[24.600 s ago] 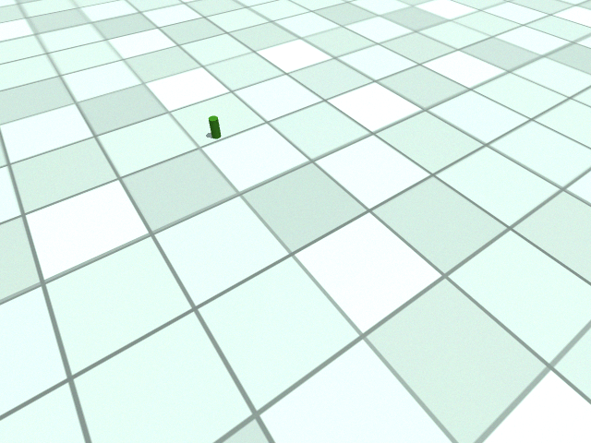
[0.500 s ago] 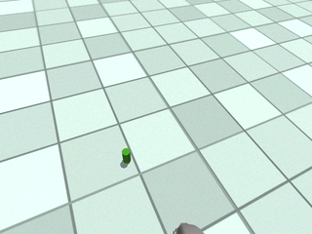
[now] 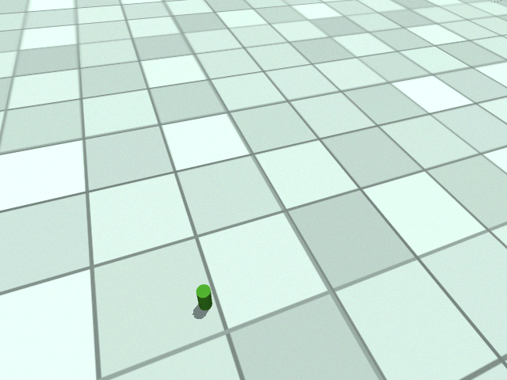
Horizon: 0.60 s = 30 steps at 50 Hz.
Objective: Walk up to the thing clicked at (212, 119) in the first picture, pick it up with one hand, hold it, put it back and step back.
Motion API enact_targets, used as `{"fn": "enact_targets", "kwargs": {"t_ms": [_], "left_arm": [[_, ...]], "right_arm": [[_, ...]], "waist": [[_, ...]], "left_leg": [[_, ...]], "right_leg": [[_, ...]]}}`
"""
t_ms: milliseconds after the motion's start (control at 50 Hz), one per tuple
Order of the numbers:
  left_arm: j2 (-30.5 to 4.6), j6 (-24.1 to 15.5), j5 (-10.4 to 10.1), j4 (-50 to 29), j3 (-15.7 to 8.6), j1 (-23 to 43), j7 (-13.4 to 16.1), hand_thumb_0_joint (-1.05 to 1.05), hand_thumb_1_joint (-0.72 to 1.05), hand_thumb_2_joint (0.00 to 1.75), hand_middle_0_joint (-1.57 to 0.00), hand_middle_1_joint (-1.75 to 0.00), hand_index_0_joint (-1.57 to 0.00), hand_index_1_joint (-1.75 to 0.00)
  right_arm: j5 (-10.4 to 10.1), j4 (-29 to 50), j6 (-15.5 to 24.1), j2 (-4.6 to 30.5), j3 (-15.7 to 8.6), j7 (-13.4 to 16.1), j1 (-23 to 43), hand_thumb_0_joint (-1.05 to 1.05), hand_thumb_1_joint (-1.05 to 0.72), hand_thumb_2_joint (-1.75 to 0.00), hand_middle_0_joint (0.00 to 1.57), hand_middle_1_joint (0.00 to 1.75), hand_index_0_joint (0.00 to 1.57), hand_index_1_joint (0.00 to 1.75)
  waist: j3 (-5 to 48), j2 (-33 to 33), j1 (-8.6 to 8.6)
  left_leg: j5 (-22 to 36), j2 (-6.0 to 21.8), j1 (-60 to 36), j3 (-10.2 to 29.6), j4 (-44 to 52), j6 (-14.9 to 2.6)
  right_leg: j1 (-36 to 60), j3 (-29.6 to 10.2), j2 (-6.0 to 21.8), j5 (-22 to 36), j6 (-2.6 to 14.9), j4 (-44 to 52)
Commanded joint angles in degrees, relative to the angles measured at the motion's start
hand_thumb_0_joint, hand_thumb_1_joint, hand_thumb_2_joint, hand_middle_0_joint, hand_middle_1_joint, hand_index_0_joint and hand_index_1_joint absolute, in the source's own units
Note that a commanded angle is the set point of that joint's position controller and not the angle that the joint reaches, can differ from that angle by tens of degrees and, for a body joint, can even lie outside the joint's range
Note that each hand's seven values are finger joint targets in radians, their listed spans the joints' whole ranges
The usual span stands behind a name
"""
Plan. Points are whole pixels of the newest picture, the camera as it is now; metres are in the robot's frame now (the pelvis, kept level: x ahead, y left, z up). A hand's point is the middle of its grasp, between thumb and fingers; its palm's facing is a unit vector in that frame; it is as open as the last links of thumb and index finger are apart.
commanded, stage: walk up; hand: left
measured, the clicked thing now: (204, 297) +0.55 +0.18 -0.69
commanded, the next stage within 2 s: stand in 1.40 s
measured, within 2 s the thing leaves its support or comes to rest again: neither
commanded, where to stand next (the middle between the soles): +0.16 -0.02 m, yaw +1 degrees
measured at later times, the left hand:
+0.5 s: hand out of the picture +0.15 +0.22 -0.13, palm faces -0.02 -0.93 -0.37, open 7.4 cm
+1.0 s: hand out of the picture +0.14 +0.22 -0.13, palm faces -0.02 -0.95 -0.32, open 7.4 cm
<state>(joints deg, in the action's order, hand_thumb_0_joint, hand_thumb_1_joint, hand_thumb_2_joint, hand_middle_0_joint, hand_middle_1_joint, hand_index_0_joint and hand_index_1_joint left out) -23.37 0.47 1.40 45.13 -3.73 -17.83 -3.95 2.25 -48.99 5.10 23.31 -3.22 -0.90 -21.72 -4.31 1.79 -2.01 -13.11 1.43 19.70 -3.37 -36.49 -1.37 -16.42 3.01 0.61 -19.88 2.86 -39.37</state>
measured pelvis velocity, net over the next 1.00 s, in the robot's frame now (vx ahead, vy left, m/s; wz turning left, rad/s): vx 0.05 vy -0.03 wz -0.01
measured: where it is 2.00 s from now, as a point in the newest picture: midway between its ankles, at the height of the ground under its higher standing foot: outside the picture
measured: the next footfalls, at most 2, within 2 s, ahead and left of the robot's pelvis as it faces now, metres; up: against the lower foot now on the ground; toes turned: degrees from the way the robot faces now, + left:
right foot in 0.26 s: +0.09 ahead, -0.17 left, +0.00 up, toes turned -1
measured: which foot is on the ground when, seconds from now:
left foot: down 0.00-1.00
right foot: down 0.00-0.00, up 0.02-0.24, down 0.26-1.00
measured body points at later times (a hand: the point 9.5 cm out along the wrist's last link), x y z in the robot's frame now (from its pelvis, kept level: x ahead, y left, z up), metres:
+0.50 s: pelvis +0.05 -0.04 +0.01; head +0.07 -0.05 +0.46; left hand +0.15 +0.27 -0.11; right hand +0.16 -0.34 -0.12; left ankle +0.07 +0.11 -0.72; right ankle +0.06 -0.18 -0.72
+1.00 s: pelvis +0.05 -0.03 +0.03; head +0.05 -0.03 +0.48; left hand +0.14 +0.27 -0.11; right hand +0.11 -0.34 -0.10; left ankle +0.07 +0.11 -0.72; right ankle +0.06 -0.18 -0.72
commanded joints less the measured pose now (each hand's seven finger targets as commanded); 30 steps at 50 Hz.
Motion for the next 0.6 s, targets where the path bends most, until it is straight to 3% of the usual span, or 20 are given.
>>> {"fn": "enact_targets", "kwargs": {"t_ms": [0,20,60,80,140,160,200,220,240,260,280,300,340,360,400,440,580], "left_arm": [[-11.1,0.5,-0.8,-2.7,-2.8,1.2,2.2,0.00,0.90,0.90,-0.20,-0.30,-0.20,-0.30],[-11.8,0.5,-0.9,-1.7,-2.8,-0.2,2.4,0.00,0.90,0.90,-0.20,-0.30,-0.20,-0.30],[-11.0,0.3,-1.1,0.5,-2.6,-1.1,2.7,0.00,0.90,0.90,-0.20,-0.30,-0.20,-0.30],[-11.2,0.1,-1.1,1.1,-2.6,-0.2,2.8,0.00,0.90,0.90,-0.20,-0.30,-0.20,-0.30],[-9.1,-0.7,-1.6,2.7,-1.7,0.7,2.9,0.00,0.90,0.90,-0.20,-0.30,-0.20,-0.30],[-8.9,-0.9,-1.6,3.5,-1.6,1.1,3.0,0.00,0.90,0.90,-0.20,-0.30,-0.20,-0.30],[-8.3,-1.4,-1.5,5.5,-1.4,-0.5,3.5,0.00,0.90,0.90,-0.20,-0.30,-0.20,-0.30],[-10.1,-2.0,-1.1,6.0,-1.6,-0.2,3.8,0.00,0.90,0.90,-0.20,-0.30,-0.20,-0.30],[-13.2,-2.6,-0.6,5.6,-1.9,1.3,4.1,0.00,0.90,0.90,-0.20,-0.30,-0.20,-0.30],[-15.4,-2.8,-1.2,5.2,-2.0,3.7,4.1,0.00,0.90,0.90,-0.20,-0.30,-0.20,-0.30],[-15.6,-2.9,-1.4,5.1,-1.6,6.3,4.0,0.00,0.90,0.90,-0.20,-0.30,-0.20,-0.30],[-14.3,-3.0,-1.4,5.2,-0.9,8.2,4.0,0.00,0.90,0.90,-0.20,-0.30,-0.20,-0.30],[-12.2,-2.9,-1.6,6.1,-0.1,9.5,4.2,0.00,0.90,0.90,-0.20,-0.30,-0.20,-0.30],[-11.8,-2.9,-1.5,7.1,0.0,9.4,4.3,0.00,0.90,0.90,-0.20,-0.30,-0.20,-0.30],[-11.9,-3.1,-1.4,8.3,0.1,9.9,4.4,0.00,0.90,0.90,-0.20,-0.30,-0.20,-0.30],[-11.9,-3.1,-1.5,9.0,0.3,11.5,4.5,0.00,0.90,0.90,-0.20,-0.30,-0.20,-0.30],[-10.2,-2.6,-1.7,12.3,1.0,15.3,4.5,0.00,0.90,0.90,-0.20,-0.30,-0.20,-0.30]], "right_arm": [[-0.2,5.0,1.3,18.4,-4.2,2.9,1.1,0.00,-0.90,-0.90,0.20,0.30,0.20,0.30],[-0.3,5.1,1.4,16.5,-3.6,3.1,3.9,0.00,-0.90,-0.90,0.20,0.30,0.20,0.30],[-0.7,4.5,1.4,14.9,-2.8,3.4,4.4,0.00,-0.90,-0.90,0.20,0.30,0.20,0.30],[-1.0,4.1,1.4,14.8,-2.7,3.3,4.0,0.00,-0.90,-0.90,0.20,0.30,0.20,0.30],[-1.0,3.7,0.6,13.8,-2.2,2.9,6.0,0.00,-0.90,-0.90,0.20,0.30,0.20,0.30],[-1.2,3.4,0.1,13.7,-2.1,2.8,6.1,0.00,-0.90,-0.90,0.20,0.30,0.20,0.30],[-1.8,3.1,-1.2,13.7,-1.8,2.5,8.1,0.00,-0.90,-0.90,0.20,0.30,0.20,0.30],[-2.5,3.1,-1.7,11.9,-1.3,2.3,8.4,0.00,-0.90,-0.90,0.20,0.30,0.20,0.30],[-2.9,3.6,-2.0,10.1,-0.7,2.2,8.3,0.00,-0.90,-0.90,0.20,0.30,0.20,0.30],[-3.1,2.7,-2.5,8.8,-0.6,2.1,8.3,0.00,-0.90,-0.90,0.20,0.30,0.20,0.30],[-2.9,1.1,-2.9,9.4,-0.9,2.3,9.1,0.00,-0.90,-0.90,0.20,0.30,0.20,0.30],[-2.6,-0.1,-2.7,9.6,-0.9,2.1,9.0,0.00,-0.90,-0.90,0.20,0.30,0.20,0.30],[-2.7,-1.7,-2.4,10.9,-1.0,1.7,10.9,0.00,-0.90,-0.90,0.20,0.30,0.20,0.30],[-2.8,-2.4,-2.3,11.1,-0.9,1.5,12.3,0.00,-0.90,-0.90,0.20,0.30,0.20,0.30],[-3.0,-3.8,-2.6,10.4,-0.4,1.2,13.2,0.00,-0.90,-0.90,0.20,0.30,0.20,0.30],[-2.9,-5.3,-2.9,10.0,-0.1,1.2,14.0,0.00,-0.90,-0.90,0.20,0.30,0.20,0.30],[-2.4,-9.6,-3.3,9.8,0.6,0.8,18.5,0.00,-0.90,-0.90,0.20,0.30,0.20,0.30]], "waist": [[-3.0,-8.4,2.65],[-2.1,-6.6,1.18],[1.7,-8.7,0.84],[2.8,-10.6,1.28],[5.6,-13.3,1.14],[5.9,-13.4,1.40],[6.9,-12.9,0.20],[8.0,-9.6,0.15],[8.4,-2.4,1.02],[8.7,1.1,2.08],[7.0,1.9,2.61],[6.4,1.6,3.42],[6.1,1.6,3.03],[6.5,2.5,2.44],[7.9,3.8,2.22],[7.5,3.3,2.51],[5.9,0.9,1.66]], "left_leg": [[-18.8,23.5,0.3,36.9,23.8,-13.25],[-10.5,21.0,-2.4,32.3,20.8,-13.50],[2.6,17.0,-6.6,22.6,16.4,-11.13],[10.9,16.3,-7.6,18.8,13.9,-10.35],[27.2,13.9,-8.4,11.5,8.2,-8.96],[28.6,12.3,-6.7,9.5,6.5,-7.96],[24.0,10.0,-4.6,6.9,2.3,-5.60],[19.8,8.7,-2.6,6.5,-0.1,-3.44],[12.0,5.4,0.8,4.2,-3.4,-1.26],[0.6,1.9,-1.7,3.0,-5.8,0.39],[-4.3,1.4,-5.2,3.9,-4.9,0.32],[-1.2,2.0,-6.8,4.5,-1.3,-0.04],[8.5,5.2,-9.7,5.9,2.4,-1.28],[11.2,5.7,-9.8,6.0,2.5,-1.79],[13.8,5.4,-10.3,4.6,2.5,-1.66],[11.3,5.0,-10.7,4.1,4.5,-0.97],[9.1,5.7,-11.8,4.8,12.1,-0.38]], "right_leg": [[-12.5,-9.1,0.6,-12.2,-0.72,-15.8],[-12.6,-10.3,1.1,-11.0,-1.04,-16.9],[-11.4,-10.5,1.6,-9.3,-1.25,-15.6],[-10.5,-8.8,1.9,-9.4,-1.27,-13.6],[-4.0,-4.6,1.8,-6.7,-1.45,-4.1],[-1.1,-2.9,0.8,-4.3,-1.23,-1.4],[4.7,-0.5,-0.6,7.7,-0.91,8.7],[8.2,-3.6,1.4,14.4,-0.15,10.4],[9.3,-11.4,6.7,22.7,1.66,10.1],[4.2,-19.9,13.8,21.0,6.66,12.0],[-0.2,-20.7,15.1,21.3,8.37,11.8],[-1.4,-17.8,13.4,22.1,6.65,10.8],[-3.0,-11.1,8.8,20.3,2.28,9.4],[-1.5,-9.3,7.3,19.8,1.29,9.6],[1.5,-9.3,7.6,22.1,0.95,10.6],[2.3,-10.0,8.5,21.3,1.05,12.1],[4.3,-8.5,7.1,15.0,-0.75,17.2]]}}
